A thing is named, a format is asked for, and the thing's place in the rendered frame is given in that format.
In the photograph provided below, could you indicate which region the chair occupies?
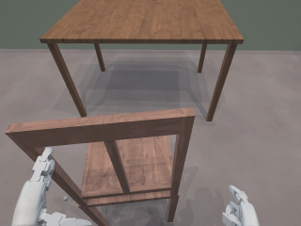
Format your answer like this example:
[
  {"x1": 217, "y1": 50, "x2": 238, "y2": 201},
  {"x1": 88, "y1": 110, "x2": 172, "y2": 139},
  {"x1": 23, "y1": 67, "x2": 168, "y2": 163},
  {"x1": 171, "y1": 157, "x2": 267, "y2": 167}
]
[{"x1": 5, "y1": 107, "x2": 196, "y2": 226}]

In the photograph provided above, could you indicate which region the table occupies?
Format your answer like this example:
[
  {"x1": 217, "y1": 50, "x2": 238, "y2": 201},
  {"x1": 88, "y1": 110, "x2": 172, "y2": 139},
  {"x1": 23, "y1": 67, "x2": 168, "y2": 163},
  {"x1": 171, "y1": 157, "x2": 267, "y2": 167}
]
[{"x1": 40, "y1": 0, "x2": 245, "y2": 121}]

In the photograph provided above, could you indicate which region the robot left hand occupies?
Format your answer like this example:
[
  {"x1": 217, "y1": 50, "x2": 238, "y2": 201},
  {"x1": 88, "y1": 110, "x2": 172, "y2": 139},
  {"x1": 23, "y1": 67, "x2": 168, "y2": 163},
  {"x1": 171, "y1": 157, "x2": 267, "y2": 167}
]
[{"x1": 11, "y1": 146, "x2": 92, "y2": 226}]

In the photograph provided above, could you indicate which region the robot right hand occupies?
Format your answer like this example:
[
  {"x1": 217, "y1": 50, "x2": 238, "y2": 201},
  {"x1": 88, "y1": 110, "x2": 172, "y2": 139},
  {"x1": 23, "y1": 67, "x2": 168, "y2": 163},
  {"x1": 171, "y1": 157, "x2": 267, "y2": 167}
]
[{"x1": 222, "y1": 185, "x2": 260, "y2": 226}]

